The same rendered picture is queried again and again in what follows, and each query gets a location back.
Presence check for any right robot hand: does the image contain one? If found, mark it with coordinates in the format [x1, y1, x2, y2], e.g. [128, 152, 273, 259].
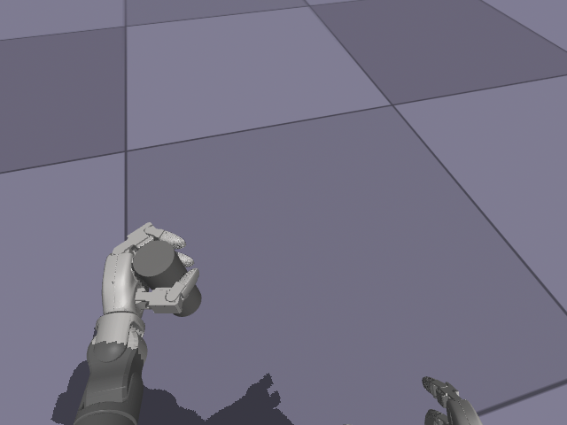
[422, 376, 483, 425]

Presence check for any left robot hand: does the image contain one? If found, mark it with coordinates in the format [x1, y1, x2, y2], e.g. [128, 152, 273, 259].
[102, 222, 199, 318]

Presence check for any can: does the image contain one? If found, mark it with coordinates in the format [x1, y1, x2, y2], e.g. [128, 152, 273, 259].
[133, 240, 202, 317]

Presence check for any left robot arm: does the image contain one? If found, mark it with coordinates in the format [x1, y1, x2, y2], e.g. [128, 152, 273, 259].
[74, 311, 147, 425]

